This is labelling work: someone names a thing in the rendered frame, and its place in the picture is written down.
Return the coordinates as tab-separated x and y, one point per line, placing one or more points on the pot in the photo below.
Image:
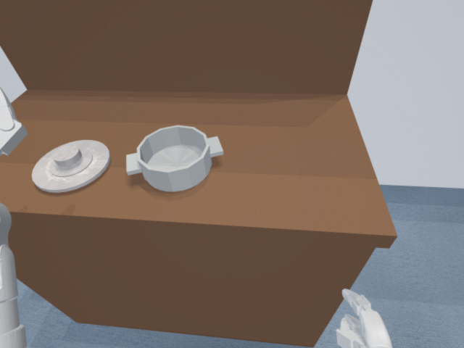
174	158

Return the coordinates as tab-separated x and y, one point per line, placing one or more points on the right robot hand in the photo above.
367	332

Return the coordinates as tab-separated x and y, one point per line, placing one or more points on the table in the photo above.
286	218

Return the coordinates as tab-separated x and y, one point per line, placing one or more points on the left robot forearm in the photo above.
12	333

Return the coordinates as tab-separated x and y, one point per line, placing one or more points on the left robot hand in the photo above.
11	131

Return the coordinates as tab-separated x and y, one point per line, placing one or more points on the knob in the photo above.
67	155

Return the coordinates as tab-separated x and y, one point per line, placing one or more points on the lid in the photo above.
49	176

